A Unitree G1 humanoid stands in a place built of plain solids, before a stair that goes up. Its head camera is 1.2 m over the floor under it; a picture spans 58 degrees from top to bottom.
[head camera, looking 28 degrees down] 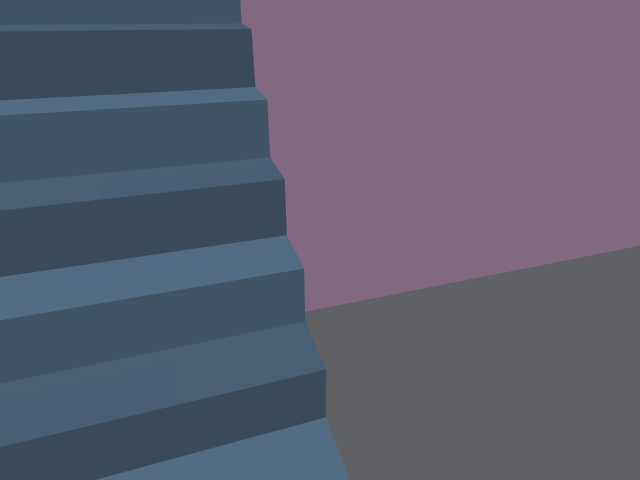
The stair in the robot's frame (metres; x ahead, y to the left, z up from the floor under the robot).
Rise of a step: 0.19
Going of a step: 0.19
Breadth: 0.92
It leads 18 degrees to the left of straight ahead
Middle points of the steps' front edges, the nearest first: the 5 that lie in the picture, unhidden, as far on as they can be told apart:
0.69 0.42 0.38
0.87 0.48 0.57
1.05 0.54 0.76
1.24 0.60 0.95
1.42 0.66 1.15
